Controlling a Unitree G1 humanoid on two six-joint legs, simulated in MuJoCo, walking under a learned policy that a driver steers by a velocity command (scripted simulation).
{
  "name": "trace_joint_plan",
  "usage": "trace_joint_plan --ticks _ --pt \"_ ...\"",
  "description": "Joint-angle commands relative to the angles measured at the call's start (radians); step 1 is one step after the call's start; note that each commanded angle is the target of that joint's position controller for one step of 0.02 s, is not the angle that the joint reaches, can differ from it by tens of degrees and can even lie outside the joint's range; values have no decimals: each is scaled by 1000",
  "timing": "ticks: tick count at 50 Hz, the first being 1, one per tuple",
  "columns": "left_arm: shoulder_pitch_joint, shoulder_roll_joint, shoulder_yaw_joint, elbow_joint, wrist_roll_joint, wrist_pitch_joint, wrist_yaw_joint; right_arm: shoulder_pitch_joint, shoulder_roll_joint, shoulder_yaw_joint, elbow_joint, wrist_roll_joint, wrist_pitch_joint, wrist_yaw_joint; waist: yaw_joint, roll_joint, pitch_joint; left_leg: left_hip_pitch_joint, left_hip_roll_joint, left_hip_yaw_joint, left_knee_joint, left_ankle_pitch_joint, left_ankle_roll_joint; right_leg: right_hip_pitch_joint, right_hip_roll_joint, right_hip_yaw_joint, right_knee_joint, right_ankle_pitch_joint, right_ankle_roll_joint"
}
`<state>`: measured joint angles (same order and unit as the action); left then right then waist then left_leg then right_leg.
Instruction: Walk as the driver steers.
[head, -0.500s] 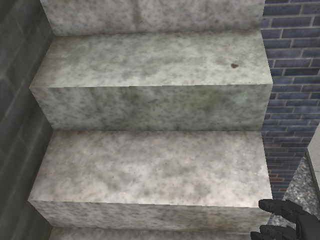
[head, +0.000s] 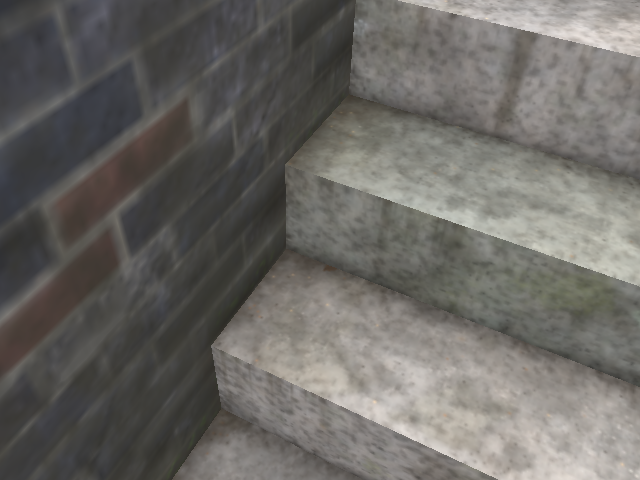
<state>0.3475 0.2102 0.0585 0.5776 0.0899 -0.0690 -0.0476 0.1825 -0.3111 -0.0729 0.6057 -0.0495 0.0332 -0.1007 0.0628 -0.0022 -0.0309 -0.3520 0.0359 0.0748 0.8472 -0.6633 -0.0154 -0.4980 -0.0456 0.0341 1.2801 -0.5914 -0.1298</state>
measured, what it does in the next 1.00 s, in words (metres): walks ahead: right foot, then left foot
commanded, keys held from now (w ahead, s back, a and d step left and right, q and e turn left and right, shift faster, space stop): w+shift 0.36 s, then shift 0.64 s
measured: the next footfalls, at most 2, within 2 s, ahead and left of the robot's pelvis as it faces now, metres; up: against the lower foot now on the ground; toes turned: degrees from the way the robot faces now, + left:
right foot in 0.34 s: +0.05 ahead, -0.11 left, +0.00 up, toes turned -10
left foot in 0.96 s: +0.14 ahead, +0.11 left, +0.01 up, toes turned +7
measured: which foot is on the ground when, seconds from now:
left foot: down 0.00-0.32, up 0.34-0.94, down 0.96-1.00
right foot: up 0.00-0.32, down 0.34-0.94, up 0.96-1.00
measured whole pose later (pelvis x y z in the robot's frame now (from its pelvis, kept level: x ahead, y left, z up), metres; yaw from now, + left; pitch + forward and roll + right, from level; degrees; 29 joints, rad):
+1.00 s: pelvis +0.17 -0.01 +0.07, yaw -1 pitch +2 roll +0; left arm 0.30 0.20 0.07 0.77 -0.04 -0.06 0.01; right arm 0.26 -0.22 -0.04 0.68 -0.09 0.01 -0.10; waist -0.04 0.07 -0.03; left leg -0.16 0.06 0.12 0.44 -0.17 0.05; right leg -0.28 0.04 0.00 1.11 -0.32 0.00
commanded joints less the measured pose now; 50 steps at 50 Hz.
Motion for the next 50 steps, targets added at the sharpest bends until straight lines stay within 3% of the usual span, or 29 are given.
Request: trace_joint_plan --ticks 1,2,3,4,5,6,8,10,13,14,16,17,18,19,20,22,25,28,33,37,40,43,44,45,46,47,48,49,50 --pt "7 -78 -27 -118 -36 0 -65 242 -126 -30 10 6 55 -98 -33 168 -79 268 368 -686 -398 144 -4 -500 155 247 604 115 129" --pt "-86 -31 -14 -146 4 0 -57 200 -125 -32 13 10 35 -102 -40 97 108 146 354 -717 -426 79 70 -554 146 185 676 142 155" --pt "-161 2 6 -151 17 11 -53 205 -149 -47 24 31 10 -117 -69 73 133 101 340 -767 -470 -24 134 -567 113 121 714 197 163" --pt "-202 69 30 -190 28 41 -58 121 -132 -45 29 17 -16 -126 -13 56 103 -62 261 -618 -375 237 159 -386 54 55 747 233 187" --pt "-129 96 55 -178 18 78 -59 76 -175 -61 25 -4 -56 -130 63 134 103 -106 282 -641 -359 270 204 -324 20 95 624 198 202" --pt "-151 133 62 -178 12 103 -57 82 -155 -61 32 -24 -77 -124 43 105 119 -155 266 -658 -348 235 220 -271 14 118 552 154 214" --pt "-139 108 54 -164 -10 147 -53 104 -157 -62 49 -58 -81 -105 53 106 147 -101 215 -514 -338 297 213 -224 34 54 291 23 202" --pt "-208 67 32 -194 -25 160 -41 113 -166 -75 55 -63 -52 -95 30 162 114 -38 221 -506 -356 446 203 -171 8 -11 51 26 170" --pt "-179 17 7 -195 -45 167 -28 238 -155 -82 109 -12 9 -88 -6 160 142 -132 197 -352 -454 395 140 215 21 -186 -566 -39 21" --pt "-305 -14 -7 -214 -1 139 -21 412 -111 -80 160 9 33 -90 -122 44 143 -95 116 -194 -433 484 103 245 75 -160 -610 -19 -24" --pt "-110 -8 20 -119 -6 123 4 249 -132 -82 168 18 34 -79 51 -56 67 -76 -3 -69 -69 481 76 486 89 -210 -1056 345 -84" --pt "-44 23 28 -88 -28 120 2 154 -127 -81 150 27 38 -54 110 -93 71 -292 -64 -85 326 161 76 607 24 -101 -1043 335 -83" --pt "-61 118 33 -114 -21 97 4 79 -75 -72 99 9 45 -47 91 -79 11 -554 -121 -117 603 133 11 764 -197 66 -842 781 -111" --pt "52 136 33 -43 -23 37 57 -49 10 -35 11 15 19 -30 106 4 -100 -692 -92 -257 760 327 25 766 -332 330 -972 381 -30" --pt "-19 130 31 -87 -48 34 51 75 -13 -45 69 -8 31 -39 76 -55 -46 -622 -71 -212 804 240 9 679 -316 197 -981 385 -52" --pt "-120 58 0 -100 -59 12 45 117 -85 -61 76 -24 42 -14 -19 20 5 -526 -55 -151 840 290 -27 521 -223 99 -958 476 -45" --pt "-94 67 -9 -80 -64 -23 55 96 -51 -47 55 -32 57 2 -50 24 13 -480 -63 -168 904 353 -49 456 -247 100 -1004 656 -26" --pt "-72 98 5 -5 -68 -37 65 80 -25 -38 54 -12 58 30 -40 18 30 -548 -93 -168 1043 440 -21 476 -219 27 -989 768 -23" --pt "37 91 8 97 -83 -53 77 -38 -14 -31 9 -26 47 35 -9 -24 88 -628 -99 -154 1067 488 -13 539 -210 -56 -977 1095 8" --pt "66 59 -5 127 -88 -47 102 -11 15 -15 12 -12 60 49 -26 -93 63 -547 -73 -135 974 524 -27 573 -201 -75 -952 1349 2" --pt "86 72 4 153 -82 -44 107 -8 35 -7 -1 -20 67 42 -38 -145 83 -518 -11 -50 761 494 -20 623 -192 -99 -953 1507 -5" --pt "-95 128 20 118 -93 -47 98 9 71 13 -14 11 51 25 -130 -226 5 -131 -5 43 175 445 15 517 -109 -178 -900 1842 84" --pt "-72 156 31 140 -106 -39 89 24 55 4 -25 6 40 13 -138 -288 -59 -70 -6 70 1 382 59 575 -129 -128 -830 2028 64" --pt "-45 167 42 152 -109 -26 89 88 28 -8 -25 -7 32 0 -150 -279 -116 -3 -12 60 -192 435 79 647 -165 -83 -717 1987 46" --pt "-1 169 46 170 -127 -6 70 117 25 -4 -27 -13 6 -6 -150 -212 -135 -8 -59 143 -421 501 72 766 -104 -101 -591 1798 50" --pt "-77 150 45 142 -150 -11 61 155 23 3 26 -30 -16 -7 -182 -59 -110 86 -87 203 -648 867 79 743 -53 -95 -427 1718 70" --pt "-105 107 38 129 -156 -2 55 174 13 10 70 -45 -28 -6 -181 1 -95 271 30 94 -758 1119 131 472 31 -73 -146 1001 91" --pt "-80 -30 11 78 -135 -11 51 195 -39 9 99 -57 -47 -15 -103 248 -64 550 271 -125 -393 2175 220 -63 199 6 312 160 171" --pt "-99 -87 2 82 -138 -16 47 292 -3 29 86 -78 -67 -20 -169 186 -153 591 419 -222 -359 2355 344 -210 247 254 597 99 172"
